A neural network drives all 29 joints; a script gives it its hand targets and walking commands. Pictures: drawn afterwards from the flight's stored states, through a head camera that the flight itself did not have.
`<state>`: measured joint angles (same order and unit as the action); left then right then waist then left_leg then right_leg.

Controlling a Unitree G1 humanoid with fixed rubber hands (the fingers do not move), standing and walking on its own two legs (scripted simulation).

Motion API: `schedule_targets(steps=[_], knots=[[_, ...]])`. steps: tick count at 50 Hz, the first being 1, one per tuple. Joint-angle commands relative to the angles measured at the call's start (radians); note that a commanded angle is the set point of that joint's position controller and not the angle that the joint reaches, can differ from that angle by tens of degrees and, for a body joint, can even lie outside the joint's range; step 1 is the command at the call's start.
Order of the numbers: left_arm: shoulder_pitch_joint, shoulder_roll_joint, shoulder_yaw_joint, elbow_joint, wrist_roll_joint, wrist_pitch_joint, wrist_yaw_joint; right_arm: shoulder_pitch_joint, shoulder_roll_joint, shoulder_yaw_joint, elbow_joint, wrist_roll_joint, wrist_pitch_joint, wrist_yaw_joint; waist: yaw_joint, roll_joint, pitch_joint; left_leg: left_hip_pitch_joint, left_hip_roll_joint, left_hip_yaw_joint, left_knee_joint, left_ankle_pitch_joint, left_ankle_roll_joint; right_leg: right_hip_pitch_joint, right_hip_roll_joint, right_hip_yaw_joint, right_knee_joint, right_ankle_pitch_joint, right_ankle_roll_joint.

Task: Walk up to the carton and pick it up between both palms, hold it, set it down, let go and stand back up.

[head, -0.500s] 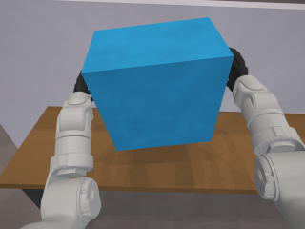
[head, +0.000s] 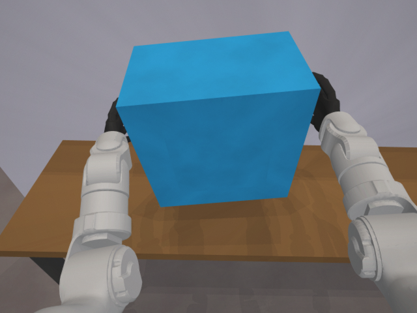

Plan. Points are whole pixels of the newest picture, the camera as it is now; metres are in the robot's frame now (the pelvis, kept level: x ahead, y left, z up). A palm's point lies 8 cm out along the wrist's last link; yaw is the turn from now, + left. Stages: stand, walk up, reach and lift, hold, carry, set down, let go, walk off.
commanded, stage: set down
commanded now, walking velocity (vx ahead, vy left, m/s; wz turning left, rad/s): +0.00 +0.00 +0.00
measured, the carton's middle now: (217, 128) +0.47 +0.01 +0.15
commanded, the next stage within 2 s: none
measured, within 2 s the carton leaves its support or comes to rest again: neither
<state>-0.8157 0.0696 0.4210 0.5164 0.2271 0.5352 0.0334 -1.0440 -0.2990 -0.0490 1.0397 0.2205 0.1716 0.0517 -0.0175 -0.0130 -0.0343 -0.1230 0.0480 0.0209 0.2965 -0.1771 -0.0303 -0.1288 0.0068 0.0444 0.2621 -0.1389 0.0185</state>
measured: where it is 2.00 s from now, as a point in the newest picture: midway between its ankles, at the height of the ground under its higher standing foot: outside the picture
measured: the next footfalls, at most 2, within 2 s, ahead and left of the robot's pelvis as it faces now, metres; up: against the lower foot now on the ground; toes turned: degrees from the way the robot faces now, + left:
none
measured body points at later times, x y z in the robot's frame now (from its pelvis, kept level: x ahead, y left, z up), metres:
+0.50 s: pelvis +0.01 +0.00 +0.00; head +0.02 +0.00 +0.45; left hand +0.42 +0.20 +0.14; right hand +0.47 -0.18 +0.18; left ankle -0.01 +0.14 -0.75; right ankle +0.00 -0.13 -0.75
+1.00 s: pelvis +0.01 +0.00 +0.00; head +0.05 +0.00 +0.45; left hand +0.44 +0.20 +0.10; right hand +0.49 -0.18 +0.14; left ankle -0.01 +0.14 -0.75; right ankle +0.00 -0.13 -0.75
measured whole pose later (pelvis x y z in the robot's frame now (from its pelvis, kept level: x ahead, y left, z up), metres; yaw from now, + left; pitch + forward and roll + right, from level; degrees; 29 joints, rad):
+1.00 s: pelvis +0.01 +0.00 +0.00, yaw +0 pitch +9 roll +0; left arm -0.80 0.01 0.47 0.71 0.23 0.26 0.08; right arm -1.02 -0.30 -0.17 1.18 0.05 -0.01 0.12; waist 0.04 0.00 -0.08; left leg -0.27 0.05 0.02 0.30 -0.17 -0.03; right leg -0.28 0.01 0.04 0.28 -0.15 0.02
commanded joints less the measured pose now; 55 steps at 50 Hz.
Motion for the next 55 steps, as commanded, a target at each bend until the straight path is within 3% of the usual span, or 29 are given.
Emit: schedule_targets(steps=[1,2,3,5,8,11,13,14,18,19,20,24,26,27,29,30,33,37,38,40,41,43,44,45,47,48,49,52,55], knots=[[-0.664,-0.396,-0.259,-0.149,-0.085,-0.105,-0.073,-0.492,0.46,0.024,-0.141,-0.097,-0.059,0.193,0.135,0.02,-0.482,0.09,-0.056,0.036,0.019,0.391,-0.033,0.101,0.064,-0.135,0.038,0.277,0.009],[-0.659,-0.393,-0.265,-0.139,-0.082,-0.104,-0.072,-0.503,0.436,0.013,-0.133,-0.097,-0.061,0.197,0.131,0.039,-0.464,0.082,-0.058,0.034,0.019,0.384,-0.038,0.083,0.06,-0.136,0.032,0.247,0.007],[-0.642,-0.395,-0.255,-0.143,-0.071,-0.104,-0.069,-0.499,0.458,0.031,-0.128,-0.091,-0.062,0.198,0.152,0.045,-0.471,0.091,-0.055,0.036,0.026,0.419,-0.037,0.083,0.063,-0.133,0.037,0.27,0.004],[-0.663,-0.417,-0.286,-0.175,-0.093,-0.12,-0.062,-0.508,0.453,0.017,-0.145,-0.106,-0.08,0.201,0.137,0.064,-0.525,0.125,-0.051,0.03,0.04,0.473,-0.049,0.065,0.067,-0.142,0.041,0.29,0.002],[-0.657,-0.409,-0.281,-0.15,-0.098,-0.132,-0.06,-0.513,0.446,0.021,-0.14,-0.111,-0.091,0.197,0.142,0.026,-0.522,0.122,-0.055,0.033,0.052,0.48,-0.046,0.062,0.065,-0.137,0.034,0.309,0.004],[-0.656,-0.419,-0.283,-0.154,-0.095,-0.15,-0.053,-0.497,0.455,0.01,-0.14,-0.122,-0.11,0.2,0.148,0.048,-0.547,0.125,-0.049,0.032,0.055,0.492,-0.052,0.05,0.063,-0.142,0.035,0.295,-0.002],[-0.665,-0.422,-0.287,-0.17,-0.101,-0.162,-0.049,-0.523,0.455,0.021,-0.154,-0.134,-0.119,0.201,0.155,0.026,-0.59,0.133,-0.049,0.036,0.067,0.541,-0.054,0.057,0.069,-0.144,0.05,0.348,0.001],[-0.647,-0.408,-0.257,-0.127,-0.084,-0.161,-0.049,-0.491,0.43,-0.002,-0.095,-0.14,-0.113,0.204,0.149,0.04,-0.521,0.131,-0.046,0.033,0.06,0.52,-0.051,0.04,0.069,-0.147,0.039,0.307,0.001],[-0.645,-0.421,-0.261,-0.113,-0.079,-0.183,-0.05,-0.501,0.441,-0.01,-0.111,-0.162,-0.127,0.21,0.16,0.017,-0.524,0.089,-0.048,0.043,0.044,0.462,-0.041,0.051,0.063,-0.144,0.045,0.307,0.005],[-0.639,-0.431,-0.264,-0.096,-0.085,-0.186,-0.051,-0.487,0.434,-0.028,-0.095,-0.174,-0.135,0.208,0.138,0.011,-0.54,0.075,-0.046,0.04,0.046,0.459,-0.04,0.052,0.06,-0.144,0.047,0.324,0.005],[-0.638,-0.414,-0.241,-0.098,-0.072,-0.193,-0.051,-0.495,0.447,-0.016,-0.092,-0.172,-0.137,0.209,0.164,0.008,-0.552,0.074,-0.05,0.046,0.051,0.477,-0.037,0.066,0.059,-0.142,0.052,0.344,0.007],[-0.662,-0.417,-0.231,-0.074,-0.062,-0.211,-0.042,-0.48,0.438,-0.049,-0.017,-0.191,-0.141,0.218,0.158,0.037,-0.515,0.083,-0.046,0.049,0.044,0.468,-0.044,0.04,0.059,-0.148,0.048,0.317,0.007],[-0.67,-0.435,-0.24,-0.078,-0.058,-0.228,-0.038,-0.482,0.429,-0.059,-0.045,-0.203,-0.154,0.22,0.157,0.034,-0.553,0.09,-0.044,0.044,0.05,0.484,-0.047,0.025,0.065,-0.153,0.049,0.292,0.002],[-0.667,-0.433,-0.24,-0.086,-0.06,-0.238,-0.03,-0.485,0.437,-0.054,-0.04,-0.207,-0.164,0.226,0.171,0.035,-0.568,0.103,-0.042,0.049,0.054,0.489,-0.048,-0.002,0.065,-0.157,0.043,0.286,-0.002],[-0.669,-0.441,-0.256,-0.064,-0.073,-0.259,-0.023,-0.504,0.435,-0.063,-0.062,-0.216,-0.184,0.23,0.167,0.039,-0.601,0.101,-0.038,0.042,0.065,0.519,-0.051,-0.011,0.066,-0.157,0.049,0.311,0.0],[-0.678,-0.443,-0.25,-0.061,-0.069,-0.265,-0.02,-0.494,0.431,-0.069,-0.02,-0.227,-0.184,0.231,0.167,0.04,-0.599,0.092,-0.041,0.046,0.071,0.533,-0.048,-0.015,0.063,-0.154,0.049,0.319,-0.002],[-0.658,-0.419,-0.21,-0.029,-0.05,-0.281,-0.024,-0.484,0.446,-0.058,-0.007,-0.23,-0.188,0.231,0.195,0.015,-0.563,0.052,-0.045,0.059,0.057,0.5,-0.04,0.029,0.056,-0.144,0.055,0.338,0.008],[-0.667,-0.424,-0.213,0.005,-0.055,-0.297,-0.026,-0.479,0.43,-0.094,0.022,-0.255,-0.195,0.233,0.166,-0.014,-0.564,0.038,-0.045,0.055,0.054,0.463,-0.03,0.019,0.055,-0.149,0.06,0.351,0.012],[-0.679,-0.438,-0.212,-0.005,-0.057,-0.309,-0.02,-0.505,0.436,-0.081,-0.001,-0.255,-0.208,0.238,0.184,-0.001,-0.586,0.046,-0.041,0.056,0.056,0.476,-0.036,0.004,0.058,-0.155,0.064,0.333,0.009],[-0.672,-0.431,-0.208,0.022,-0.053,-0.319,-0.016,-0.486,0.424,-0.096,0.03,-0.263,-0.21,0.241,0.191,0.006,-0.572,0.039,-0.037,0.059,0.051,0.476,-0.033,-0.012,0.057,-0.148,0.056,0.314,0.005],[-0.646,-0.442,-0.205,0.023,-0.05,-0.319,-0.011,-0.497,0.429,-0.081,0.007,-0.259,-0.213,0.241,0.201,0.009,-0.6,0.043,-0.04,0.06,0.069,0.52,-0.036,0.008,0.059,-0.144,0.063,0.354,0.003],[-0.668,-0.445,-0.217,0.026,-0.057,-0.342,-0.015,-0.496,0.432,-0.103,0.009,-0.28,-0.229,0.237,0.169,-0.002,-0.62,0.013,-0.043,0.059,0.059,0.481,-0.034,0.012,0.053,-0.153,0.071,0.376,0.01],[-0.673,-0.432,-0.212,0.024,-0.052,-0.352,-0.011,-0.488,0.436,-0.095,0.027,-0.281,-0.233,0.239,0.187,0.01,-0.629,0.021,-0.042,0.064,0.065,0.502,-0.037,0.007,0.052,-0.151,0.073,0.374,0.011],[-0.683,-0.45,-0.225,0.041,-0.059,-0.356,-0.01,-0.483,0.432,-0.108,0.047,-0.289,-0.237,0.241,0.177,0.009,-0.623,0.018,-0.04,0.058,0.069,0.507,-0.036,-0.005,0.052,-0.15,0.074,0.38,0.01],[-0.646,-0.449,-0.211,0.07,-0.053,-0.367,-0.008,-0.497,0.426,-0.099,0.038,-0.289,-0.247,0.239,0.194,-0.002,-0.611,0.036,-0.037,0.063,0.079,0.533,-0.037,-0.027,0.056,-0.152,0.069,0.392,0.008],[-0.645,-0.45,-0.211,0.063,-0.051,-0.37,-0.006,-0.473,0.428,-0.102,0.073,-0.287,-0.248,0.24,0.182,0.011,-0.614,0.048,-0.034,0.059,0.084,0.559,-0.041,-0.035,0.055,-0.153,0.069,0.386,0.005],[-0.64,-0.447,-0.203,0.077,-0.047,-0.373,-0.01,-0.476,0.441,-0.101,0.063,-0.295,-0.247,0.235,0.188,-0.01,-0.614,0.045,-0.035,0.056,0.088,0.572,-0.037,-0.033,0.052,-0.151,0.075,0.422,0.012],[-0.638,-0.47,-0.22,0.083,-0.048,-0.396,0.0,-0.485,0.428,-0.12,0.069,-0.305,-0.275,0.235,0.178,0.022,-0.645,0.094,-0.029,0.047,0.105,0.614,-0.044,-0.11,0.057,-0.165,0.066,0.366,-0.002],[-0.646,-0.463,-0.219,0.102,-0.062,-0.419,0.0,-0.484,0.422,-0.106,0.081,-0.307,-0.291,0.229,0.178,-0.012,-0.67,0.085,-0.025,0.051,0.108,0.614,-0.037,-0.101,0.055,-0.165,0.07,0.404,0.003]])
